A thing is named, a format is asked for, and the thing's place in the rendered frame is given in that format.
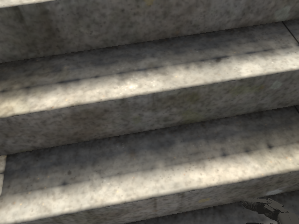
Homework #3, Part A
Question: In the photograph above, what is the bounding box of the robot right hand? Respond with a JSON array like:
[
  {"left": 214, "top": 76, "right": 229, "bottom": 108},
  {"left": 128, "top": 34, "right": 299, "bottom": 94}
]
[{"left": 242, "top": 198, "right": 299, "bottom": 224}]

